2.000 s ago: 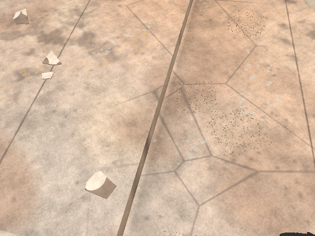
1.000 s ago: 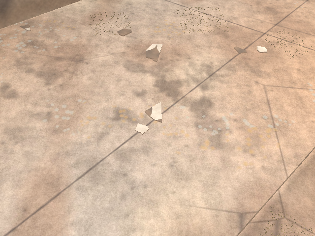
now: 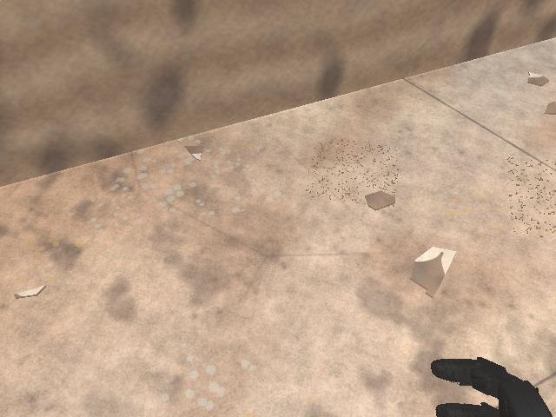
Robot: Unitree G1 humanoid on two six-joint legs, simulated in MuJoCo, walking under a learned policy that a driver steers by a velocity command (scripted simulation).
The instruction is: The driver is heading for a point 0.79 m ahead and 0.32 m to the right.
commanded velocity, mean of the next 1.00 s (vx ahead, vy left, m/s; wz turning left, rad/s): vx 0.50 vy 0.00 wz -0.39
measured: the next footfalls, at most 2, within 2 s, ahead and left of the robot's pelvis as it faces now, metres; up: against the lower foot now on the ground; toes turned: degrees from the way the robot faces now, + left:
right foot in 0.50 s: +0.44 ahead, -0.16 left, +0.00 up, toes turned -12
left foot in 0.98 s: +0.75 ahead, -0.05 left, +0.00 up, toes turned -30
